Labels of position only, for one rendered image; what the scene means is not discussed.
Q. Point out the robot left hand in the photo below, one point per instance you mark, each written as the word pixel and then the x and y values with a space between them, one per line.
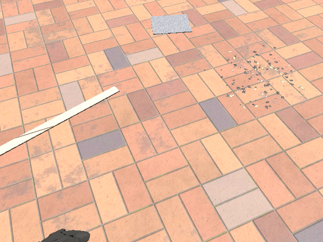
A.
pixel 68 236

